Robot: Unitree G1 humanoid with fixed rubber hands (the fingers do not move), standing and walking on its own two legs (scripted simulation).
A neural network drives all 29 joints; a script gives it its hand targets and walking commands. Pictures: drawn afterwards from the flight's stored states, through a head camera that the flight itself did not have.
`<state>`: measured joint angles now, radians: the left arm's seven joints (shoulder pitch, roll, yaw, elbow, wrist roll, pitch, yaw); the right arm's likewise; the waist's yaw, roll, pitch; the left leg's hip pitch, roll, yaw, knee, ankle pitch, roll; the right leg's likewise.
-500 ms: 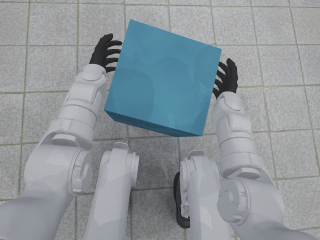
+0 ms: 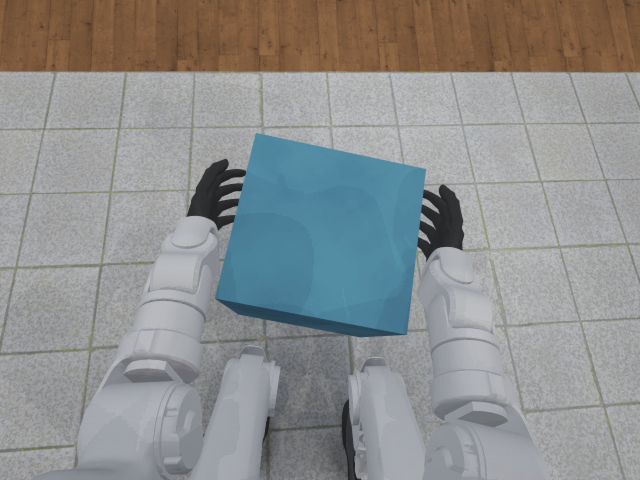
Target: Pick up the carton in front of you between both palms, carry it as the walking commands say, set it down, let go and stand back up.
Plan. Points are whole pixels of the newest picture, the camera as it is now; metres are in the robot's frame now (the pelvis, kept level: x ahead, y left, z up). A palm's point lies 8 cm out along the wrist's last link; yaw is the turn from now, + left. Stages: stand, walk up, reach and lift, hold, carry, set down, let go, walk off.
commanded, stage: reach and lift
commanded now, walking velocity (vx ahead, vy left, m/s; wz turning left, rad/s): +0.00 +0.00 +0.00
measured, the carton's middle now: (317, 253) +0.43 +0.02 -0.13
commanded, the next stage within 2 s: hold in 1.90 s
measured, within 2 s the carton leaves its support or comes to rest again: neither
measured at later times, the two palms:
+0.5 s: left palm (165, 188) +0.39 +0.16 +0.11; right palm (528, 219) +0.39 -0.14 +0.12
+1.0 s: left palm (81, 125) +0.36 +0.15 +0.24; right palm out of the picture +0.37 -0.15 +0.25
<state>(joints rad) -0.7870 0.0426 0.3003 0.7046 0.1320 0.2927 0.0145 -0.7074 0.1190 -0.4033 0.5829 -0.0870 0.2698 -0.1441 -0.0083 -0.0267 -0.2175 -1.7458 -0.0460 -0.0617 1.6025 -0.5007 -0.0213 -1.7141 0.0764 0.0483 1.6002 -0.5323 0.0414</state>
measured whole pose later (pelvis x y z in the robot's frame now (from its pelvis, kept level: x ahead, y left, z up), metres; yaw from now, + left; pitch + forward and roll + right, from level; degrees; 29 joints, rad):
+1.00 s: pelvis +0.07 -0.01 +0.22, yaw +2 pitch -2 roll +0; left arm -0.29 -0.16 0.28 0.41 0.29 0.59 0.01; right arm -0.32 0.17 -0.30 0.43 -0.28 0.57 -0.03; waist 0.00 -0.01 -0.05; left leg -0.22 -0.02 -0.08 0.47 -0.21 -0.02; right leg -0.20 0.03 0.07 0.49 -0.25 0.00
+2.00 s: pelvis +0.08 -0.01 +0.23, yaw +1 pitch -6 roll +0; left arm -0.24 -0.15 0.20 0.24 0.27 0.72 0.01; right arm -0.28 0.16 -0.23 0.27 -0.27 0.70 -0.01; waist 0.00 -0.01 0.01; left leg -0.07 -0.02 -0.07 0.34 -0.17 -0.01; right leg -0.05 0.02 0.08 0.35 -0.20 0.00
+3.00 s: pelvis +0.08 -0.01 +0.23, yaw +1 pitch -7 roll +0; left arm -0.25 -0.15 0.20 0.22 0.28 0.78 0.01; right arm -0.28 0.16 -0.23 0.25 -0.29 0.76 0.00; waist 0.00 -0.01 0.00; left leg -0.06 -0.02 -0.07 0.35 -0.17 -0.01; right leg -0.04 0.02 0.09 0.36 -0.20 0.00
